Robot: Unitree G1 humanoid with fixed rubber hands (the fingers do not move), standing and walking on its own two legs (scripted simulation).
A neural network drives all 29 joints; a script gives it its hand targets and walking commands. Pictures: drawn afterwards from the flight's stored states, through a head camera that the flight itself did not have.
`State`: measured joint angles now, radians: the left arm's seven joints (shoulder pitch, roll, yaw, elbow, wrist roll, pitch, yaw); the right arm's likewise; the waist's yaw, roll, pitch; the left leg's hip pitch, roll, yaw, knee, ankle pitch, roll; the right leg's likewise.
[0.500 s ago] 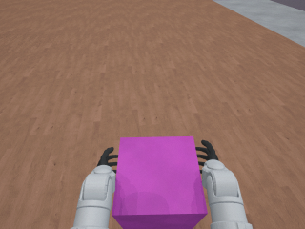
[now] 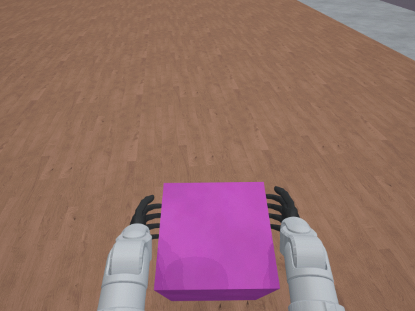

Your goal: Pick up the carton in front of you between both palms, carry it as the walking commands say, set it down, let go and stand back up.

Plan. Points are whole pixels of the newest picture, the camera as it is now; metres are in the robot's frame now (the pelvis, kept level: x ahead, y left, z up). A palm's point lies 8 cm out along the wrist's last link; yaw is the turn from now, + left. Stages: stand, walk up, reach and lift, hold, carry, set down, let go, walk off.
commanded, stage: hold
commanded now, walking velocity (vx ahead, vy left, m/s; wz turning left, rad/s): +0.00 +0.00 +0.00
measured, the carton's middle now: (213, 246) +0.31 +0.00 -0.06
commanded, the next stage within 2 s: set down in 0.74 s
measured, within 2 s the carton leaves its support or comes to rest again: neither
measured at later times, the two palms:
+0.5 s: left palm (145, 228) +0.29 +0.13 +0.04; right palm (302, 242) +0.26 -0.16 +0.06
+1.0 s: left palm (145, 219) +0.32 +0.14 +0.03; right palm (291, 230) +0.28 -0.15 +0.05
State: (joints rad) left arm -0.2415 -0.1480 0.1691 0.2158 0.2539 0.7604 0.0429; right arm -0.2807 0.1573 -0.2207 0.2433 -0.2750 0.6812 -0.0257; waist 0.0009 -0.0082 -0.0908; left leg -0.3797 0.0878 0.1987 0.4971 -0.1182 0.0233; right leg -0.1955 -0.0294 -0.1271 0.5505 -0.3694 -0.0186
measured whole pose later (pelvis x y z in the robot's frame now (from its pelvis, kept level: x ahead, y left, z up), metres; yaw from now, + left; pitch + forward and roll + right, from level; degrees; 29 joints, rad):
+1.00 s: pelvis -0.01 +0.05 +0.00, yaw -10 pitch -7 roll +0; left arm -0.44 -0.19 0.39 0.44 0.39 0.64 -0.01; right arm -0.48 0.23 -0.48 0.49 -0.42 0.56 0.02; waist 0.02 -0.08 0.07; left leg -0.20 -0.01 0.10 0.45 -0.14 0.05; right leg -0.09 -0.02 0.08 0.51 -0.32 0.00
